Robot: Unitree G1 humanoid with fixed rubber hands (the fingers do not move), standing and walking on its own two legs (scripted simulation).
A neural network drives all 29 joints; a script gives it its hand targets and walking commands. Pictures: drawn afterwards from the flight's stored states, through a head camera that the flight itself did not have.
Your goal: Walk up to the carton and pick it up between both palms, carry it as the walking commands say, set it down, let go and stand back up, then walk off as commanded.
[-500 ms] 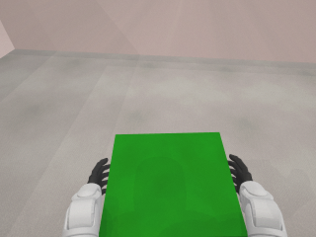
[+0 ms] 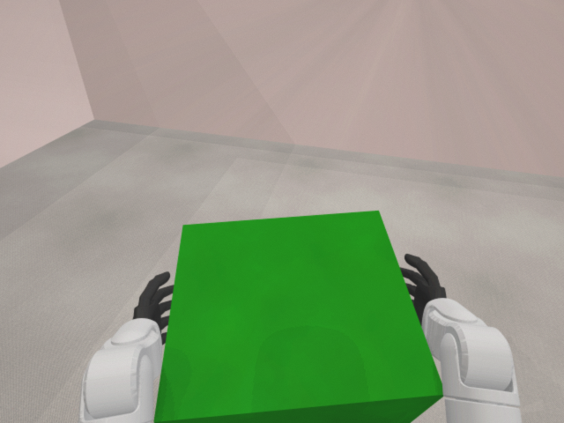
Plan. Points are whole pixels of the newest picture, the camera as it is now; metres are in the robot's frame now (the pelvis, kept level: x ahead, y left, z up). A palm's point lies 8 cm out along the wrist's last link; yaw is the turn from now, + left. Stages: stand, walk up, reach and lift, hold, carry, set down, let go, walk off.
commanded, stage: carry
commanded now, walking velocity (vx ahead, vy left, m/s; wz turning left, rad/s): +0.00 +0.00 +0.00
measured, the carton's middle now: (290, 335) +0.27 +0.02 +0.05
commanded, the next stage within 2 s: none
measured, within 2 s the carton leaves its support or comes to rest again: neither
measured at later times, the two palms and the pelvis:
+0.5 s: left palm (158, 264) +0.37 +0.23 +0.08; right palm (373, 240) +0.44 -0.12 +0.09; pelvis +0.17 +0.01 +0.00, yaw +8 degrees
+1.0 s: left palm (171, 229) +0.47 +0.24 +0.08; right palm (362, 220) +0.51 -0.12 +0.08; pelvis +0.26 +0.04 +0.00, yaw +6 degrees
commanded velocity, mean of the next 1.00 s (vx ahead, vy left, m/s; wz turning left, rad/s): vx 0.00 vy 0.00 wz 0.00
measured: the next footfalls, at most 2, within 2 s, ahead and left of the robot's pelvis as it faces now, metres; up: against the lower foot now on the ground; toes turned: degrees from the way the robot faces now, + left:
right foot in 0.24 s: +0.22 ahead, -0.09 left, +0.00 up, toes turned -4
left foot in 0.38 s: +0.13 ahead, +0.10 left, +0.00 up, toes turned +14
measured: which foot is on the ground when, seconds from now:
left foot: down 0.00-0.26, up 0.28-0.36, down 0.38-1.00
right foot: up 0.00-0.22, down 0.24-1.00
